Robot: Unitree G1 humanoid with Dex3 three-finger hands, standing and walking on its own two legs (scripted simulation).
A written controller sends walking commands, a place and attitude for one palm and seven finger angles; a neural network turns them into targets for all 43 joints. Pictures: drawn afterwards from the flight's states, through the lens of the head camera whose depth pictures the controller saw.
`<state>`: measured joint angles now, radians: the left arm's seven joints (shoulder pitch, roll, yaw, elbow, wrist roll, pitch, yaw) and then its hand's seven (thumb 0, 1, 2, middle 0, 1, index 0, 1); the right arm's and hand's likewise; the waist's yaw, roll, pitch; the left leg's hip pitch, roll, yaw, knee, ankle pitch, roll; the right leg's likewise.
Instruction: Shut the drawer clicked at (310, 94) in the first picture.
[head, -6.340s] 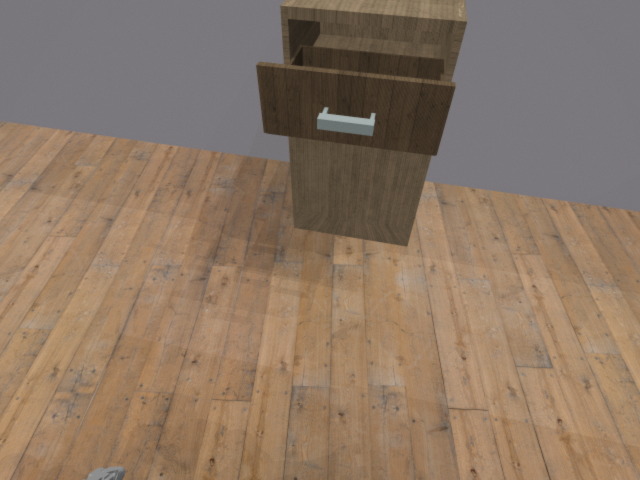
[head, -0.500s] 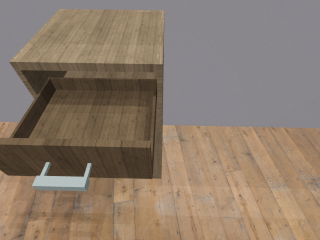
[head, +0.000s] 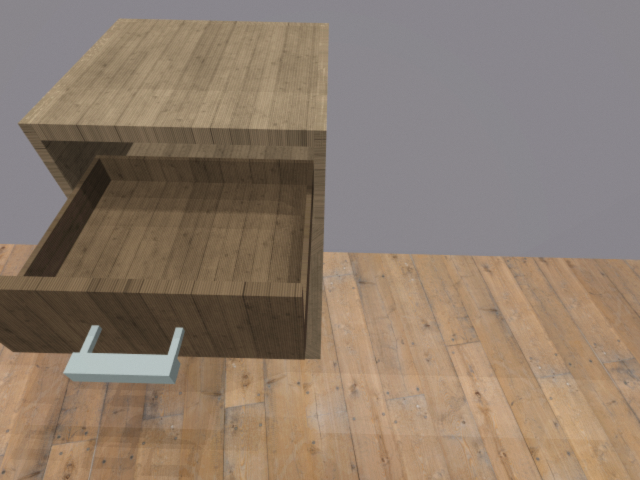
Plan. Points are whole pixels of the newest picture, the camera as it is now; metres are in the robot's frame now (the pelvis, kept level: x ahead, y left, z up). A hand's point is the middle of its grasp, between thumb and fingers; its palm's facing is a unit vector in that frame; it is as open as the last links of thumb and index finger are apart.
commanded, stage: shuffle to correct the standing spot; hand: left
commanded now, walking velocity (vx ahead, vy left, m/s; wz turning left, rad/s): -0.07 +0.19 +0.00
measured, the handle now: (130, 351) +0.27 +0.27 -0.01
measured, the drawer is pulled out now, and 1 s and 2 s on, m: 0.29 0.29 0.29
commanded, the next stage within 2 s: come to a stop and stand still in 0.18 s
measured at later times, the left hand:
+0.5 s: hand out of the picture -0.01 +0.23 -0.18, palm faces +0.02 -0.96 -0.27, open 7.4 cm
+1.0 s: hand out of the picture +0.02 +0.20 -0.18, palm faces -0.01 -0.98 -0.22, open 7.4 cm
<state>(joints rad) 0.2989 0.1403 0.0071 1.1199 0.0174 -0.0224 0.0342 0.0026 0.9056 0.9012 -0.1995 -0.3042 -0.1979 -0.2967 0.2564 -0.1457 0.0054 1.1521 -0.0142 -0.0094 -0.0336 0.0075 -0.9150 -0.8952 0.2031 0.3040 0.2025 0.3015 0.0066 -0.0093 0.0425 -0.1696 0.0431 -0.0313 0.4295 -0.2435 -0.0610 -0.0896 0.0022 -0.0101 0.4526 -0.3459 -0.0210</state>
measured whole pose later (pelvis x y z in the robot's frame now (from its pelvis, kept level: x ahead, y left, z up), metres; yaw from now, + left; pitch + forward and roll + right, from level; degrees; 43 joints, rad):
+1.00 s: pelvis +0.02 +0.03 -0.01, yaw -1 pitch +1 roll +0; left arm 0.31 0.14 -0.02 1.07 0.02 -0.02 0.06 0.01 0.91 0.90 -0.20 -0.30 -0.20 -0.30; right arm 0.26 -0.17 -0.01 1.06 -0.02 0.00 -0.03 0.01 -0.91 -0.90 0.20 0.30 0.20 0.30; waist -0.01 0.01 0.02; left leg -0.24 0.04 0.06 0.58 -0.35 -0.02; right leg -0.13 0.02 -0.05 0.54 -0.42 -0.03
